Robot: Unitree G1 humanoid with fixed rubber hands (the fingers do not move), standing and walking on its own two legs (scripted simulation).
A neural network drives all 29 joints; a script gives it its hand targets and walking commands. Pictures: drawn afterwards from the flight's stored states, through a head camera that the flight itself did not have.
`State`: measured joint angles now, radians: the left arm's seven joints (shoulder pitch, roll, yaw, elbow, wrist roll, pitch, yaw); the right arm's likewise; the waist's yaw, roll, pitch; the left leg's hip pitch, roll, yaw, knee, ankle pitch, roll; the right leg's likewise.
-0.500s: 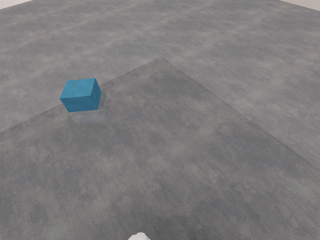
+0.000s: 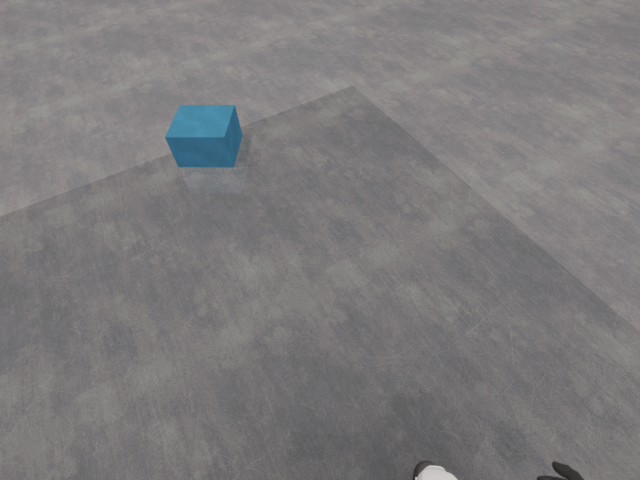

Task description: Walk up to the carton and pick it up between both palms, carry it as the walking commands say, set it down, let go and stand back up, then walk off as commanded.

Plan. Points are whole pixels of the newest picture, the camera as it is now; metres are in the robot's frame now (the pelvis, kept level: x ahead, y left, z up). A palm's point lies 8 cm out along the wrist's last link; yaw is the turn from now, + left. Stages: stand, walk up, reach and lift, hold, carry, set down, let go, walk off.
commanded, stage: stand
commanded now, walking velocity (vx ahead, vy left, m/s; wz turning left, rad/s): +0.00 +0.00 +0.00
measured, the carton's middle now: (206, 136) +1.51 +0.73 -0.67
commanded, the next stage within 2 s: none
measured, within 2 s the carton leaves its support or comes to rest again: neither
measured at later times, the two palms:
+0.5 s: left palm out of the picture -0.05 +0.30 -0.11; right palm out of the picture -0.06 -0.19 -0.13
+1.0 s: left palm out of the picture -0.10 +0.27 -0.13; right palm out of the picture -0.10 -0.16 -0.13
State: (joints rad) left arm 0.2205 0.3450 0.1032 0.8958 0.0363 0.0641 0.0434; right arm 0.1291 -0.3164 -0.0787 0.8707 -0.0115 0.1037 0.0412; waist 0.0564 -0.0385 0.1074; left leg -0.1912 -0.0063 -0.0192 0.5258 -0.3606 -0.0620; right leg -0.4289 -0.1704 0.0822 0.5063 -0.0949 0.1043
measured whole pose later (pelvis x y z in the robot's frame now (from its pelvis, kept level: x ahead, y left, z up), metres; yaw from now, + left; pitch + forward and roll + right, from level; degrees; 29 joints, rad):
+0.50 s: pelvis -0.08 +0.05 +0.02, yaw -1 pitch -1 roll +0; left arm 0.26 0.19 0.03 1.01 0.02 0.01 0.02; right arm 0.25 -0.21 -0.03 1.00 -0.01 0.02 -0.01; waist -0.01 0.03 0.03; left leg -0.23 -0.02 0.02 0.37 -0.12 0.02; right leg -0.09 0.01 -0.04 0.38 -0.27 -0.03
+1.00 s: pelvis -0.08 +0.05 +0.02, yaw -1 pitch -1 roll +0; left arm 0.33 0.14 0.00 1.12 0.02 -0.01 0.04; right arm 0.29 -0.14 -0.01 1.13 -0.01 0.00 -0.03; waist 0.00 0.00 0.03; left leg -0.25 -0.02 0.01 0.41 -0.14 0.03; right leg -0.10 0.02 -0.04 0.40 -0.29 -0.03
